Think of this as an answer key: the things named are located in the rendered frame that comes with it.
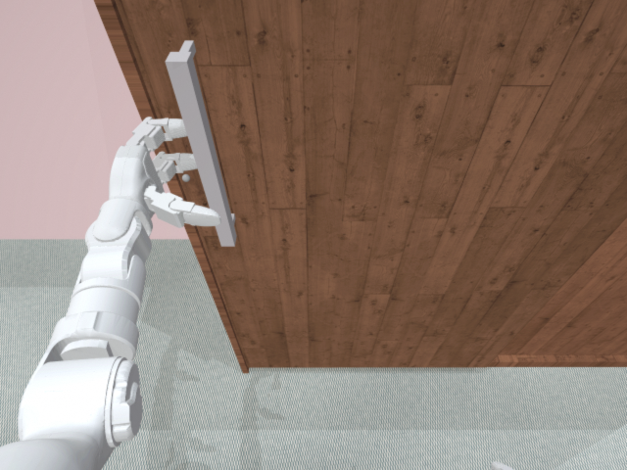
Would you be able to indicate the left robot hand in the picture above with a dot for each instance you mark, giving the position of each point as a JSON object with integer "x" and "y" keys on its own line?
{"x": 133, "y": 172}

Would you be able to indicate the wardrobe door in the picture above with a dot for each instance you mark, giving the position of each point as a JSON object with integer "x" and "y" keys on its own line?
{"x": 412, "y": 180}
{"x": 588, "y": 314}

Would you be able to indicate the robot left upper arm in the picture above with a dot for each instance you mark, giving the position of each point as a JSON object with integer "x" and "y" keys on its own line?
{"x": 76, "y": 412}

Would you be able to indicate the handle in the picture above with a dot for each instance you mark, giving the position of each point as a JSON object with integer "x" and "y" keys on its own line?
{"x": 186, "y": 87}

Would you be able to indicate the robot left forearm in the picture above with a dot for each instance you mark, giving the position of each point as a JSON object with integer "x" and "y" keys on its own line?
{"x": 101, "y": 319}

